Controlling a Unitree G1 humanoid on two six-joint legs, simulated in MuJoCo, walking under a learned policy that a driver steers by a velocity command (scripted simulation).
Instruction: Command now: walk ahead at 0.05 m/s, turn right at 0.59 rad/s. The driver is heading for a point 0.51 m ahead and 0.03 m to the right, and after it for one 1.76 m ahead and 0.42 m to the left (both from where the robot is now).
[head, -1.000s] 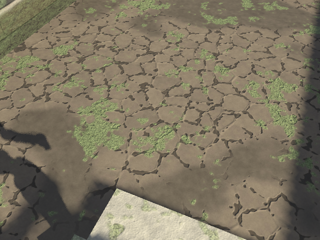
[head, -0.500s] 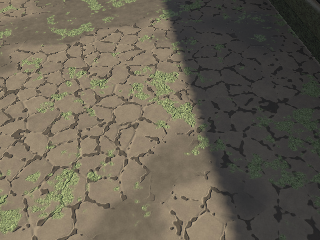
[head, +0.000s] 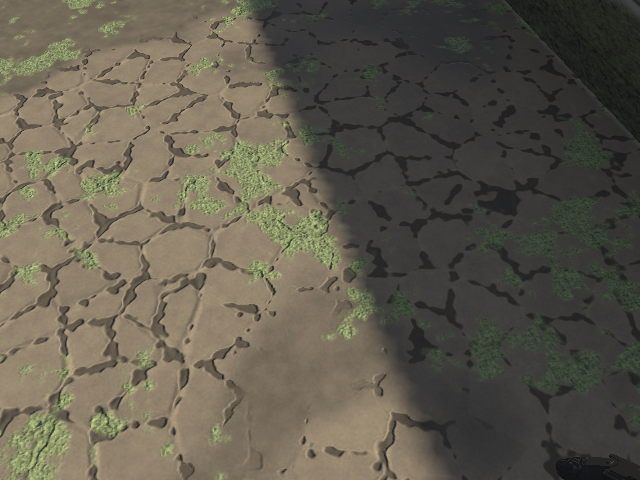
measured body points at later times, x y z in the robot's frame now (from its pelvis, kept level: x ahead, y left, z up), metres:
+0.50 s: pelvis +0.12 +0.01 -0.01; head +0.13 -0.01 +0.44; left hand +0.38 +0.15 -0.11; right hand +0.00 -0.21 -0.16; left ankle +0.02 +0.14 -0.72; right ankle +0.11 -0.10 -0.72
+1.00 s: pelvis +0.38 -0.05 -0.16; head +0.43 -0.04 +0.29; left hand +0.42 +0.20 -0.30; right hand +0.53 -0.32 -0.25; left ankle +0.52 +0.00 -0.89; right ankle +0.14 -0.11 -0.65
